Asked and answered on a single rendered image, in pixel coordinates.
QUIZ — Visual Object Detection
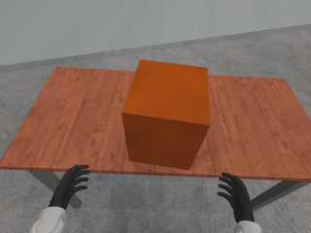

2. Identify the table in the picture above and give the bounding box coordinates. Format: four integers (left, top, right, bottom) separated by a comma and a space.
0, 67, 311, 212

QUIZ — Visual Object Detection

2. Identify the robot left hand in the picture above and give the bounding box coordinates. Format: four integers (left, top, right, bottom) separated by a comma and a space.
49, 164, 90, 211

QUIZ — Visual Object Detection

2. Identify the carton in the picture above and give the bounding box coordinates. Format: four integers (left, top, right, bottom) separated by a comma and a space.
121, 59, 211, 171

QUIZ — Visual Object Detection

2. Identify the left robot forearm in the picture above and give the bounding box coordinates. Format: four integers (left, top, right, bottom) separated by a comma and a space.
29, 206, 67, 233

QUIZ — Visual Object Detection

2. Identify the robot right hand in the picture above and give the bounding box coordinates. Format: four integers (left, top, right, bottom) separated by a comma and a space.
217, 172, 255, 223

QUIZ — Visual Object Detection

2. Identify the right robot forearm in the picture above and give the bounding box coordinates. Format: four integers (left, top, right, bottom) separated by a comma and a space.
233, 220, 262, 233

